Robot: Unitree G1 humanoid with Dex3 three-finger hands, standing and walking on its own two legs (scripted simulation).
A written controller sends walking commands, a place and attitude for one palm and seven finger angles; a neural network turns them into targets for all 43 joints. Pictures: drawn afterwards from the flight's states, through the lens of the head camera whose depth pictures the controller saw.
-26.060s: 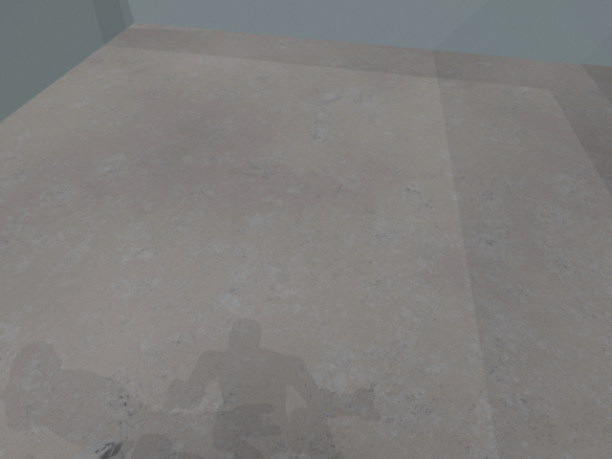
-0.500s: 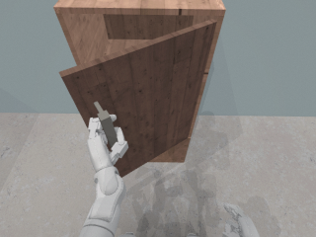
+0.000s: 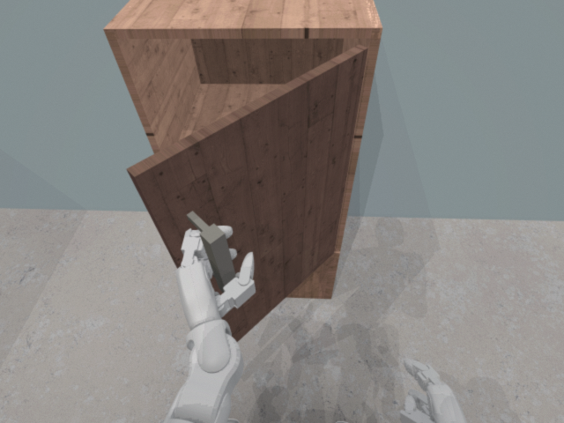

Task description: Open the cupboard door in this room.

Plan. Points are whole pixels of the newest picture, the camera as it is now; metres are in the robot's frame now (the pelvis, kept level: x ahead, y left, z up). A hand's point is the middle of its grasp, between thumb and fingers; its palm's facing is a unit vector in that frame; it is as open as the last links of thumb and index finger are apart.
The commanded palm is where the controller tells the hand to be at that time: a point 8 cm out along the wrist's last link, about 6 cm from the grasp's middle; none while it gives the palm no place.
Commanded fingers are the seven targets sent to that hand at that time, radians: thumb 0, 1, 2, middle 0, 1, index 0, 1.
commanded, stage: open thumb and fingers to let go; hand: left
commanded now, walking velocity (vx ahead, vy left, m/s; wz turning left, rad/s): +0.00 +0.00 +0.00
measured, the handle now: (212, 255) +0.34 +0.12 +0.06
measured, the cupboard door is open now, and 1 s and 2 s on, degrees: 47 47 47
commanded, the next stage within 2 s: slide the hand sideways off the handle in 0.56 s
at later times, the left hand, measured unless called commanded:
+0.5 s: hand (235, 271) +0.31 +0.08 +0.06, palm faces +0.34 -0.94 +0.00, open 14.7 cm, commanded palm +0.27 +0.13 +0.05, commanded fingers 0.00 -0.50 0.30 -0.16 -0.35 -0.16 -0.35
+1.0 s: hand (228, 299) +0.27 +0.09 +0.06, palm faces -0.11 -0.99 +0.04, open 16.2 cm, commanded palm +0.25 +0.14 +0.05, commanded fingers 0.00 -0.50 0.30 -0.15 -0.30 -0.15 -0.30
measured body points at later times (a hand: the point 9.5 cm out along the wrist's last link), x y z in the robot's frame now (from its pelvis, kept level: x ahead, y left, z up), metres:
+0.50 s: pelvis -0.01 +0.02 +0.00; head +0.02 +0.01 +0.45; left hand +0.29 +0.13 +0.06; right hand +0.15 -0.20 -0.11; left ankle +0.01 +0.16 -0.68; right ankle +0.01 -0.07 -0.68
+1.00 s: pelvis -0.02 +0.05 -0.01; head +0.02 +0.04 +0.44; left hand +0.27 +0.14 +0.06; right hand +0.14 -0.18 -0.09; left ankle +0.01 +0.16 -0.68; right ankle +0.01 -0.07 -0.68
